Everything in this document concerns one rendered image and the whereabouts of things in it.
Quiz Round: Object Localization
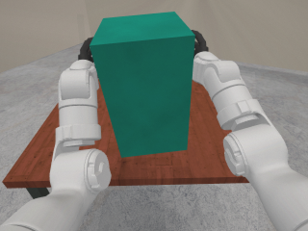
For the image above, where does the robot left upper arm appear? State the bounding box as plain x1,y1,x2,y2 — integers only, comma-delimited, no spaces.
0,148,112,231

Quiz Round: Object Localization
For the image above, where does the carton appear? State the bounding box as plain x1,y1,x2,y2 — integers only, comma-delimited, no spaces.
90,12,195,158

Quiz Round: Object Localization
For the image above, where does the robot right forearm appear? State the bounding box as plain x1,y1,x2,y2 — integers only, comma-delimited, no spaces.
192,51,289,161

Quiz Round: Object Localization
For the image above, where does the robot right hand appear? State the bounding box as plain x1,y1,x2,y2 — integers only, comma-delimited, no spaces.
191,30,209,59

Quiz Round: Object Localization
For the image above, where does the robot left forearm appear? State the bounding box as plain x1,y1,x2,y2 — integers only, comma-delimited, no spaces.
49,60,102,187

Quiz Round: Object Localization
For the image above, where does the robot left hand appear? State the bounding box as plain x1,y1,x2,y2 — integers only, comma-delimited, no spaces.
78,37,98,78

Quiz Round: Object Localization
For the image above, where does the robot right upper arm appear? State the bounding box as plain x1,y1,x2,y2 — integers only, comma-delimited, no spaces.
223,123,308,231

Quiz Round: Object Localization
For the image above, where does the table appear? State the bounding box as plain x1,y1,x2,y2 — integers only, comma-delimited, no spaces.
2,79,249,199

